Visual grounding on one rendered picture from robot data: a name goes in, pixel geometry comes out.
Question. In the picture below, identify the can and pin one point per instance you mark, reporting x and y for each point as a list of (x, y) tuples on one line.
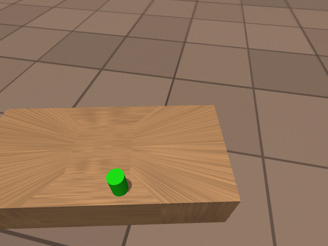
[(117, 182)]

